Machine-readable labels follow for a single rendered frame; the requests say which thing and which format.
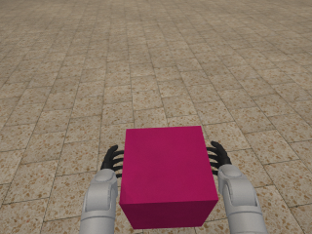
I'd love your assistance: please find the right robot hand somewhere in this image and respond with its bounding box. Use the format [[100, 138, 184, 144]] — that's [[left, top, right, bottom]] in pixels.
[[206, 140, 232, 176]]

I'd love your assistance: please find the left robot hand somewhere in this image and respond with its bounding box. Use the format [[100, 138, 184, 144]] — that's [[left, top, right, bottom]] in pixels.
[[100, 144, 125, 178]]

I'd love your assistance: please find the robot right forearm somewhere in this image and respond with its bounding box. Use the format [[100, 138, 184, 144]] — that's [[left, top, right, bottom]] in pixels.
[[217, 164, 268, 234]]

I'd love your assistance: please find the robot left forearm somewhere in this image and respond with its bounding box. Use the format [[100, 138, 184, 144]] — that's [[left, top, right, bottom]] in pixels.
[[79, 169, 118, 234]]

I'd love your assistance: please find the carton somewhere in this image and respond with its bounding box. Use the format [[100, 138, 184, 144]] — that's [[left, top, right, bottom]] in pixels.
[[119, 126, 218, 230]]

